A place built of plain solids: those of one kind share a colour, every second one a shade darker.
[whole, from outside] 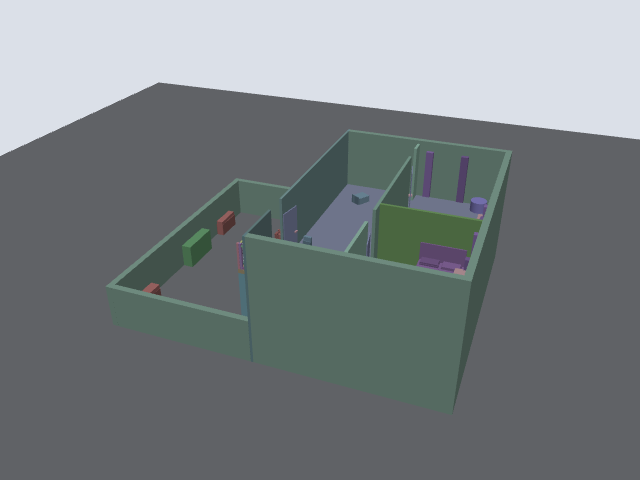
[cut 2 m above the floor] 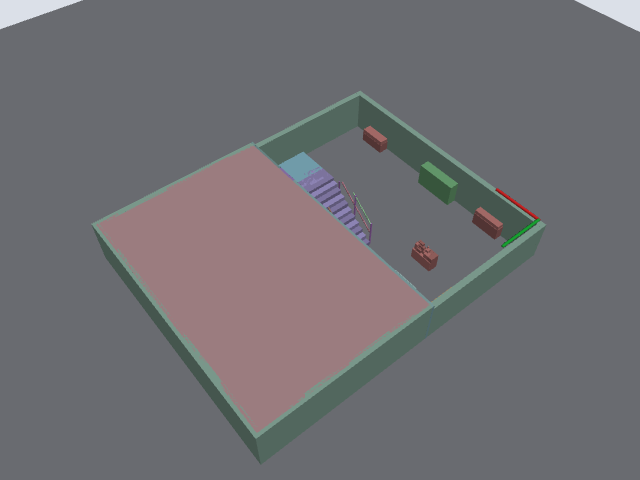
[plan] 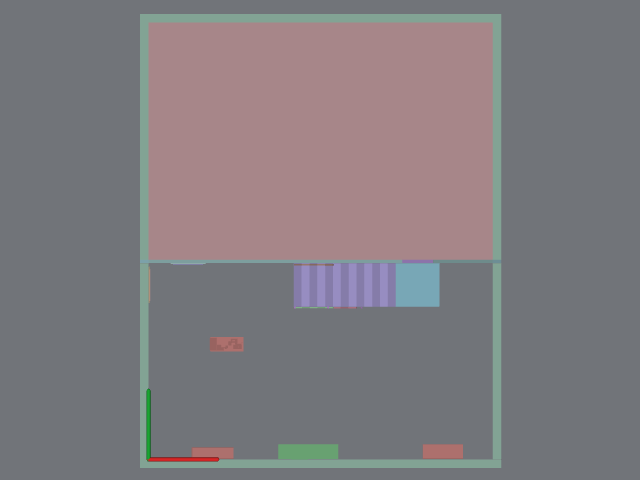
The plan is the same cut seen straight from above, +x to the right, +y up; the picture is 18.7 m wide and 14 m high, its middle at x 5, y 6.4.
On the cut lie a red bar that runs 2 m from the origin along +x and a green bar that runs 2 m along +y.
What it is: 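A house over a walled back yard; in the yard at the foot of the outdoor stair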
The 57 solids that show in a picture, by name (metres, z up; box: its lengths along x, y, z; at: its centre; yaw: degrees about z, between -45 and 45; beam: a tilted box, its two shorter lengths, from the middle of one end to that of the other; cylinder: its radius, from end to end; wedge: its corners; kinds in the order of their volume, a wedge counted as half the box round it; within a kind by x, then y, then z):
{
 "undercroft_block_1": {"box": [10.29, 7.05, 2.46], "at": [5.02, 9.34, 1.18]},
 "wall_1": {"box": [0.25, 5.73, 1.85], "at": [-0.12, 2.86, 0.88]},
 "wall_2": {"box": [0.25, 7.27, 5.26], "at": [-0.12, 9.36, 2.58]},
 "wall_3": {"box": [10.54, 0.25, 1.85], "at": [5.02, -0.12, 0.88]},
 "wall_4": {"box": [10.54, 0.25, 5.26], "at": [5.02, 12.87, 2.58]},
 "wall_5": {"box": [0.25, 5.73, 1.85], "at": [10.16, 2.86, 0.88]},
 "wall_6": {"box": [0.25, 7.27, 5.26], "at": [10.16, 9.36, 2.58]},
 "step_1": {"box": [0.69, 1.27, 0.23], "at": [4.58, 5.09, 0.07]},
 "step_2": {"box": [0.69, 1.27, 0.42], "at": [4.81, 5.09, 0.16]},
 "step_3": {"box": [0.69, 1.27, 0.6], "at": [5.04, 5.09, 0.25]},
 "step_4": {"box": [0.69, 1.27, 0.79], "at": [5.27, 5.09, 0.34]},
 "step_5": {"box": [0.69, 1.27, 0.97], "at": [5.49, 5.09, 0.44]},
 "step_6": {"box": [0.69, 1.27, 1.16], "at": [5.72, 5.09, 0.53]},
 "step_7": {"box": [0.69, 1.27, 1.34], "at": [5.95, 5.09, 0.62]},
 "step_8": {"box": [0.69, 1.27, 1.53], "at": [6.18, 5.09, 0.71]},
 "step_9": {"box": [0.69, 1.27, 1.72], "at": [6.41, 5.09, 0.81]},
 "step_10": {"box": [0.69, 1.27, 1.9], "at": [6.64, 5.09, 0.9]},
 "step_11": {"box": [0.69, 1.27, 2.08], "at": [6.86, 5.09, 0.99]},
 "step_12": {"box": [0.69, 1.27, 2.27], "at": [7.09, 5.09, 1.08]},
 "step_13": {"box": [0.53, 1.27, 2.46], "at": [7.24, 5.09, 1.18]},
 "upper_floor_1": {"box": [6.33, 3.87, 0.18], "at": [3.04, 10.93, 2.5]},
 "upper_floor_2": {"box": [7.34, 3.19, 0.18], "at": [3.55, 7.42, 2.5]},
 "stair_wall_1": {"box": [7.4, 0.1, 5.26], "at": [3.7, 5.78, 2.58]},
 "stair_wall_2": {"box": [1.74, 0.1, 5.26], "at": [9.17, 5.78, 2.58]},
 "head_base_1": {"box": [1.28, 1.27, 2.54], "at": [7.84, 5.09, 1.22]},
 "upper_partition_1": {"box": [0.62, 0.12, 2.52], "at": [0.31, 9.07, 3.8]},
 "upper_partition_2": {"box": [5.21, 0.12, 2.52], "at": [4.12, 9.07, 3.8]},
 "upper_partition_3": {"box": [2.41, 0.12, 2.52], "at": [8.84, 9.07, 3.8]},
 "bedstead_bedroom_bed_1": {"box": [0.05, 1.65, 1.31], "at": [6.28, 11.53, 3.19]},
 "bedstead_bedroom_bed_2": {"box": [0.38, 0.65, 0.73], "at": [6.49, 11.13, 2.91]},
 "bedstead_bedroom_bed_3": {"box": [0.4, 0.62, 0.73], "at": [6.53, 11.92, 2.91]},
 "bedstead_bedroom_bed_4": {"box": [1.05, 1.62, 0.63], "at": [6.83, 11.54, 2.86]},
 "planter_1": {"box": [1.23, 0.35, 0.61], "at": [1.86, 0.18, 0.25]},
 "planter_2": {"box": [1.2, 0.3, 0.77], "at": [1.88, 0.18, 0.33]},
 "planter_3": {"box": [0.21, 0.38, 0.74], "at": [1.89, 3.36, 0.32]},
 "planter_4": {"box": [0.23, 0.2, 0.74], "at": [2.11, 3.45, 0.32]},
 "planter_5": {"box": [0.97, 0.43, 0.54], "at": [2.28, 3.36, 0.22]},
 "planter_6": {"box": [1.18, 0.44, 0.48], "at": [8.58, 0.23, 0.19]},
 "planter_7": {"box": [1.18, 0.4, 0.67], "at": [8.59, 0.23, 0.28]},
 "upper_split_wall_1": {"box": [0.12, 3.61, 2.52], "at": [6.19, 10.93, 3.8]},
 "bike_1": {"box": [1.75, 0.44, 1.06], "at": [4.66, 0.23, 0.48]},
 "slotfit_bedroom_storage_1": {"box": [0.85, 0.36, 1.94], "at": [8.99, 12.47, 3.51]},
 "curtains_1": {"box": [0.19, 0.31, 2.13], "at": [0.09, 9.61, 3.72]},
 "curtains_2": {"box": [0.19, 0.31, 2.13], "at": [0.09, 11.12, 3.72]},
 "curtains_3": {"box": [0.22, 0.19, 2.2], "at": [6.81, 12.65, 3.75]},
 "curtains_4": {"box": [0.22, 0.19, 2.2], "at": [8.5, 12.65, 3.75]},
 "back_wall_end_1": {"box": [0.25, 0.1, 5.26], "at": [-0.12, 5.78, 2.58]},
 "back_wall_end_2": {"box": [0.25, 0.1, 5.26], "at": [10.16, 5.78, 2.58]},
 "back_wall_sill_1": {"box": [0.9, 0.1, 2.46], "at": [7.85, 5.78, 1.18]},
 "doorleaf_door_1": {"box": [0.83, 0.039, 2.07], "at": [1.88, 9.26, 3.58], "yaw": 12.6},
 "doorleaf_door_2": {"box": [0.83, 0.043, 2.08], "at": [7.03, 5.97, 3.58], "yaw": -11.3},
 "doorleaf_door_3": {"box": [0.83, 0.04, 2.08], "at": [8.0, 9.26, 3.58], "yaw": 10.5},
 "slotfit_bedroom_seat_1": {"cylinder": 0.34, "from": [0.51, 11.99, 2.54], "to": [0.51, 11.99, 3.05]},
 "clutter_clhall_1": {"box": [0.56, 0.48, 0.34], "at": [1.51, 6.98, 2.71], "yaw": -31.9},
 "clutter_clhall_2": {"box": [0.11, 0.33, 0.44], "at": [5.96, 6.22, 2.76], "yaw": -5.3},
 "headland_ahead_guard_newel_1": {"box": [0.09, 0.09, 1.15], "at": [8.44, 4.59, 3.12]},
 "headland_side_guard_newel_1": {"box": [0.09, 0.09, 1.15], "at": [8.44, 4.5, 3.12]}
}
